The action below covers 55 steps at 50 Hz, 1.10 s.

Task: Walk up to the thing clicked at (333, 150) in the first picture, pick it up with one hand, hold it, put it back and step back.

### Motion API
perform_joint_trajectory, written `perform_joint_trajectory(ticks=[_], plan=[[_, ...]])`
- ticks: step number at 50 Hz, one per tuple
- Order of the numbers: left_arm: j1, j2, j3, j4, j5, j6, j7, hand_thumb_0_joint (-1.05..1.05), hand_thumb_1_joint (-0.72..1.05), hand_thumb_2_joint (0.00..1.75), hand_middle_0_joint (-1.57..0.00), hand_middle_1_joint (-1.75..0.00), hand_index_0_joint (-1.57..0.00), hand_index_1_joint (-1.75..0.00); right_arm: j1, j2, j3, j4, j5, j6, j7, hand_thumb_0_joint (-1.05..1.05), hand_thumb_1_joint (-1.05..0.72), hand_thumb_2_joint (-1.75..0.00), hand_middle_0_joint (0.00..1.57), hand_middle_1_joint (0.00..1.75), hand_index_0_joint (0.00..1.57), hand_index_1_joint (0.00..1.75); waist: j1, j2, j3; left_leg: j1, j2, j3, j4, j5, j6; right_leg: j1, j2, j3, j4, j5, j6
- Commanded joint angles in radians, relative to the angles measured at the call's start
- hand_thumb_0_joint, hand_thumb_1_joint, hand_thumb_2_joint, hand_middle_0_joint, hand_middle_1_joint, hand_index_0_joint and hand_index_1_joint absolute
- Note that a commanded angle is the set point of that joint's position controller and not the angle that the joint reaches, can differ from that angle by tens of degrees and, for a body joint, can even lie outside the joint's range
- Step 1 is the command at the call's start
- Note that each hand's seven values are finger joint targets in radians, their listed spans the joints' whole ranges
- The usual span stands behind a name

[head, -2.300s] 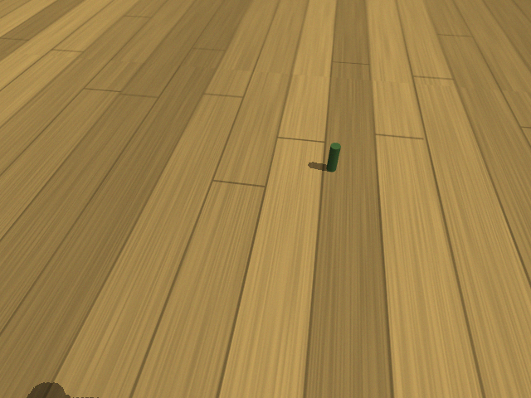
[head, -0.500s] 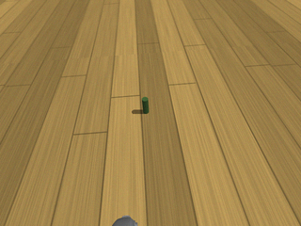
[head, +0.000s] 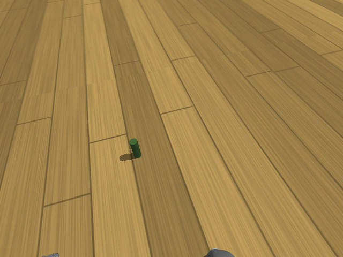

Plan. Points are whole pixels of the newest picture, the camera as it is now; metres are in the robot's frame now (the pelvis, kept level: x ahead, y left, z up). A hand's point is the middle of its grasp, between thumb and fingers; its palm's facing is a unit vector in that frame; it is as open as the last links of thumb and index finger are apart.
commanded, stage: walk up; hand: left
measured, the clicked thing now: (135, 148) +0.90 +0.24 -0.67
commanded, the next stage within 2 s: none
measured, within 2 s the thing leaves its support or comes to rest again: neither
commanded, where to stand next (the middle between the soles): +0.58 +0.04 m, yaw -1 degrees
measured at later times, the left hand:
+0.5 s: hand (62, 239) +0.23 +0.32 -0.14, palm faces -0.06 -0.92 -0.38, open 7.4 cm
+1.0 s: hand (85, 163) +0.44 +0.28 -0.10, palm faces -0.02 -0.90 -0.43, open 7.4 cm
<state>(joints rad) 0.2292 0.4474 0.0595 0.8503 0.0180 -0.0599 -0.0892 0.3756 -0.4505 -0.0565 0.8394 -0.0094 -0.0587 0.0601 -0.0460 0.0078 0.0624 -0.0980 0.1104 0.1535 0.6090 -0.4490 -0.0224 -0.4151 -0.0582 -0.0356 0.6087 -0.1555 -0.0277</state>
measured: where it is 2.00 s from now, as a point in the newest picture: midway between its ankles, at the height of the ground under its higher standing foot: (169, 202)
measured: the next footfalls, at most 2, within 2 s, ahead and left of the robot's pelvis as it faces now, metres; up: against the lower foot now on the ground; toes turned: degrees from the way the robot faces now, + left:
left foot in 0.42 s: +0.32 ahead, +0.16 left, +0.00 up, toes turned +4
right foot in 0.82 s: +0.46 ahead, -0.11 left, +0.00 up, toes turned -5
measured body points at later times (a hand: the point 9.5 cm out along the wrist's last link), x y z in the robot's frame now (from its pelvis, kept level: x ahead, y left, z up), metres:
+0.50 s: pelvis +0.21 +0.03 +0.00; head +0.23 +0.05 +0.45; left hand +0.23 +0.36 -0.12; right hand +0.30 -0.29 -0.09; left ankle +0.28 +0.15 -0.72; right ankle +0.13 -0.11 -0.67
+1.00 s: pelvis +0.38 +0.00 +0.01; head +0.40 -0.03 +0.46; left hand +0.44 +0.32 -0.07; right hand +0.44 -0.32 -0.12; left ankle +0.39 +0.15 -0.66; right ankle +0.42 -0.11 -0.72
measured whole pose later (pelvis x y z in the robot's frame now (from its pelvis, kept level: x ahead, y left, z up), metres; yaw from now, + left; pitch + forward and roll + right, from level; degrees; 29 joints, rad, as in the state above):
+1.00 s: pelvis +0.38 +0.00 +0.01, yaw +0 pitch -3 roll +0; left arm 0.30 0.39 0.03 0.84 0.01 -0.10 -0.03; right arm 0.29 -0.44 -0.05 0.87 0.00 -0.02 0.06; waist 0.02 0.08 0.09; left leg -0.46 0.05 -0.01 1.04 -0.38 0.03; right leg -0.28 -0.04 -0.08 0.58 -0.25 -0.03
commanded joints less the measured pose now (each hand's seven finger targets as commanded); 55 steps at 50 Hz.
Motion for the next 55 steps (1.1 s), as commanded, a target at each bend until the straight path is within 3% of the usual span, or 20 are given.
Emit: perform_joint_trajectory(ticks=[1,2,4,7,16,18,20,21,22,23,27,32,36,39,40,41,42,43,48,55], plan=[[0.287,0.376,0.117,-0.012,-0.014,-0.048,0.046,0.0,0.9,0.9,-0.2,-0.3,-0.2,-0.3,-0.051,-0.142,-0.031,-0.131,0.008,-0.026,-0.021,0.0,-0.9,-0.9,0.2,0.3,0.2,0.3,0.178,-0.339,-0.142,-0.599,-0.117,-0.077,0.55,-0.073,0.06,0.558,-0.341,0.753,-0.383,-0.367,-0.202],[0.209,0.355,0.107,-0.035,-0.025,-0.045,0.048,0.0,0.9,0.9,-0.2,-0.3,-0.2,-0.3,-0.089,-0.215,-0.052,-0.102,-0.004,-0.013,-0.032,0.0,-0.9,-0.9,0.2,0.3,0.2,0.3,0.15,-0.163,-0.072,-0.584,-0.033,-0.183,0.622,-0.065,0.057,0.42,-0.371,0.762,-0.373,-0.395,-0.253],[0.103,0.291,0.089,-0.057,-0.032,-0.044,0.06,0.0,0.9,0.9,-0.2,-0.3,-0.2,-0.3,-0.057,-0.199,-0.049,-0.058,0.018,-0.009,-0.028,0.0,-0.9,-0.9,0.2,0.3,0.2,0.3,0.097,-0.091,-0.022,-0.569,0.012,-0.219,0.583,0.06,0.066,0.334,-0.273,0.499,-0.345,-0.289,-0.223],[0.073,0.244,0.07,-0.064,-0.022,-0.053,0.06,0.0,0.9,0.9,-0.2,-0.3,-0.2,-0.3,0.001,-0.179,-0.053,-0.022,0.003,-0.002,-0.007,0.0,-0.9,-0.9,0.2,0.3,0.2,0.3,0.052,-0.156,0.001,-0.456,0.019,-0.184,0.438,0.141,0.047,0.188,-0.172,0.279,-0.348,-0.136,-0.186],[0.102,0.26,0.07,-0.085,-0.014,-0.06,0.062,0.0,0.9,0.9,-0.2,-0.3,-0.2,-0.3,-0.155,-0.144,-0.065,-0.066,-0.011,-0.02,0.022,0.0,-0.9,-0.9,0.2,0.3,0.2,0.3,0.082,-0.127,-0.014,-0.303,-0.007,-0.116,0.048,0.27,0.029,0.149,-0.189,0.171,-0.293,-0.124,-0.182],[0.084,0.268,0.065,-0.083,-0.015,-0.052,0.063,0.0,0.9,0.9,-0.2,-0.3,-0.2,-0.3,-0.132,-0.14,-0.069,-0.056,-0.012,-0.024,0.022,0.0,-0.9,-0.9,0.2,0.3,0.2,0.3,0.048,-0.121,-0.011,-0.203,-0.04,-0.077,-0.017,0.254,0.045,0.112,-0.184,0.155,-0.236,-0.101,-0.165],[0.095,0.221,0.043,-0.086,-0.01,-0.048,0.065,0.0,0.9,0.9,-0.2,-0.3,-0.2,-0.3,0.012,-0.178,-0.084,-0.012,-0.012,-0.035,0.007,0.0,-0.9,-0.9,0.2,0.3,0.2,0.3,-0.031,-0.003,-0.092,0.056,-0.082,-0.08,-0.086,0.233,0.077,0.045,-0.123,0.091,0.035,0.102,-0.114],[0.135,0.151,0.021,-0.092,-0.018,-0.046,0.065,0.0,0.9,0.9,-0.2,-0.3,-0.2,-0.3,0.122,-0.257,-0.111,0.008,-0.022,-0.042,-0.006,0.0,-0.9,-0.9,0.2,0.3,0.2,0.3,-0.071,0.222,-0.164,0.198,0.072,-0.323,-0.196,0.073,0.135,-0.071,-0.023,0.006,0.363,0.06,-0.056],[0.16,0.121,0.016,-0.093,-0.028,-0.042,0.07,0.0,0.9,0.9,-0.2,-0.3,-0.2,-0.3,0.121,-0.321,-0.121,-0.025,-0.017,-0.047,-0.014,0.0,-0.9,-0.9,0.2,0.3,0.2,0.3,-0.051,0.302,-0.134,0.264,0.303,-0.756,-0.346,-0.002,0.237,-0.309,0.118,-0.006,0.522,-0.335,-0.016],[0.102,0.219,0.034,-0.072,-0.017,-0.035,0.087,0.0,0.9,0.9,-0.2,-0.3,-0.2,-0.3,0.097,-0.331,-0.125,-0.025,0.016,-0.039,-0.013,0.0,-0.9,-0.9,0.2,0.3,0.2,0.3,-0.051,0.159,-0.101,0.161,0.349,-0.799,-0.341,0.018,0.309,-0.304,0.055,0.104,0.615,-0.388,-0.03],[0.164,0.202,0.033,-0.01,-0.027,-0.028,0.067,0.0,0.9,0.9,-0.2,-0.3,-0.2,-0.3,-0.045,-0.219,-0.073,-0.059,0.018,-0.042,-0.027,0.0,-0.9,-0.9,0.2,0.3,0.2,0.3,0.042,0.143,-0.008,-0.047,0.175,-0.354,-0.304,0.316,0.223,-0.17,-0.041,0.097,0.455,-0.205,-0.018],[0.077,0.162,0.036,-0.04,-0.012,-0.02,0.041,0.0,0.9,0.9,-0.2,-0.3,-0.2,-0.3,-0.027,-0.236,-0.074,-0.077,0.007,-0.042,-0.025,0.0,-0.9,-0.9,0.2,0.3,0.2,0.3,0.017,0.174,0.003,-0.066,0.17,-0.285,-0.318,0.362,0.274,-0.124,-0.049,0.018,0.213,-0.165,0.02],[0.05,0.153,0.048,-0.037,-0.011,-0.026,0.035,0.0,0.9,0.9,-0.2,-0.3,-0.2,-0.3,-0.068,-0.233,-0.07,-0.099,0.007,-0.031,-0.018,0.0,-0.9,-0.9,0.2,0.3,0.2,0.3,0.036,0.163,0.001,-0.157,0.13,-0.238,-0.28,0.26,0.232,0.033,-0.001,-0.027,0.064,-0.06,0.007],[0.145,0.172,0.065,0.004,-0.005,-0.037,0.045,0.0,0.9,0.9,-0.2,-0.3,-0.2,-0.3,-0.105,-0.198,-0.054,-0.118,0.009,-0.015,-0.017,0.0,-0.9,-0.9,0.2,0.3,0.2,0.3,0.105,0.062,-0.036,-0.308,0.083,-0.185,-0.093,0.153,0.181,0.313,0.045,-0.048,-0.036,-0.014,-0.001],[0.222,0.21,0.081,0.019,-0.002,-0.043,0.056,0.0,0.9,0.9,-0.2,-0.3,-0.2,-0.3,-0.094,-0.161,-0.04,-0.124,0.007,-0.014,-0.017,0.0,-0.9,-0.9,0.2,0.3,0.2,0.3,0.15,-0.048,-0.075,-0.387,0.03,-0.137,0.096,0.16,0.151,0.452,0.033,0.004,-0.096,-0.111,-0.027],[0.308,0.3,0.11,0.022,0.007,-0.055,0.071,0.0,0.9,0.9,-0.2,-0.3,-0.2,-0.3,-0.052,-0.084,-0.014,-0.139,0.009,-0.016,-0.017,0.0,-0.9,-0.9,0.2,0.3,0.2,0.3,0.176,-0.306,-0.108,-0.537,-0.087,-0.062,0.426,0.014,0.094,0.539,-0.21,0.386,-0.254,-0.309,-0.093],[0.279,0.348,0.106,-0.001,-0.007,-0.056,0.072,0.0,0.9,0.9,-0.2,-0.3,-0.2,-0.3,-0.061,-0.153,-0.033,-0.131,0.007,-0.007,-0.026,0.0,-0.9,-0.9,0.2,0.3,0.2,0.3,0.164,-0.255,-0.098,-0.631,-0.129,-0.138,0.555,-0.115,0.074,0.503,-0.394,0.733,-0.381,-0.396,-0.23],[0.199,0.327,0.096,-0.028,-0.02,-0.053,0.073,0.0,0.9,0.9,-0.2,-0.3,-0.2,-0.3,-0.08,-0.205,-0.05,-0.106,-0.001,0.004,-0.037,0.0,-0.9,-0.9,0.2,0.3,0.2,0.3,0.129,-0.114,-0.026,-0.61,-0.057,-0.235,0.585,-0.094,0.064,0.36,-0.417,0.718,-0.376,-0.434,-0.266],[0.102,0.24,0.067,-0.052,-0.016,-0.061,0.079,0.0,0.9,0.9,-0.2,-0.3,-0.2,-0.3,0.011,-0.167,-0.054,-0.019,0.004,0.012,-0.012,0.0,-0.9,-0.9,0.2,0.3,0.2,0.3,0.057,-0.166,-0.008,-0.459,-0.021,-0.203,0.412,0.102,0.043,0.218,-0.208,0.249,-0.318,-0.076,-0.186],[0.12,0.257,0.067,-0.076,-0.004,-0.059,0.078,0.0,0.9,0.9,-0.2,-0.3,-0.2,-0.3,-0.136,-0.142,-0.061,-0.062,-0.015,0.012,0.015,0.0,-0.9,-0.9,0.2,0.3,0.2,0.3,0.083,-0.155,0.007,-0.359,-0.013,-0.132,0.115,0.196,0.026,0.144,-0.201,0.164,-0.297,-0.171,-0.19]])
